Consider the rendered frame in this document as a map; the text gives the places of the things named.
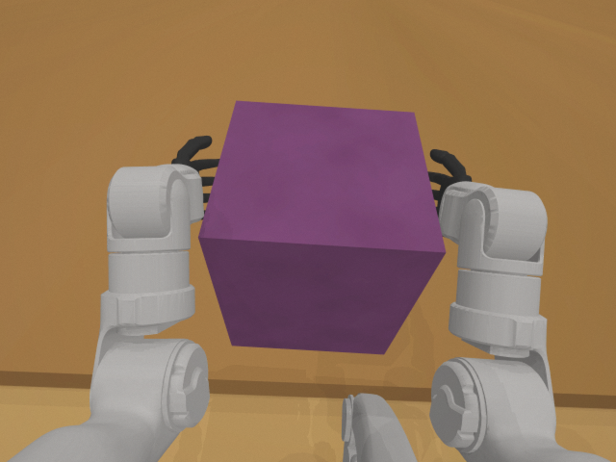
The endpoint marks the robot right upper arm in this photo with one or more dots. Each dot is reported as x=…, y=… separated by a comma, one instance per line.
x=497, y=411

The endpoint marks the robot right hand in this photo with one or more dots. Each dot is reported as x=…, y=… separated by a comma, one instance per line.
x=455, y=168

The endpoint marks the left robot forearm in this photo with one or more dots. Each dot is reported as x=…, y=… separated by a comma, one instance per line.
x=149, y=215

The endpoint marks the robot right thigh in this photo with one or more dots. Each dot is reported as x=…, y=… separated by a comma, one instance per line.
x=369, y=423

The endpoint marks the robot left hand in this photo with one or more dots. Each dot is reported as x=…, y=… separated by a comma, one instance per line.
x=188, y=151

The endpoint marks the right robot forearm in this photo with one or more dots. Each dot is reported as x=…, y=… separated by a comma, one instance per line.
x=501, y=239

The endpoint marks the carton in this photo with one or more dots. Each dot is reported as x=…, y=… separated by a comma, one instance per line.
x=321, y=230

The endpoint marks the robot left upper arm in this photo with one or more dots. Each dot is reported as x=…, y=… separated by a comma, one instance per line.
x=145, y=392

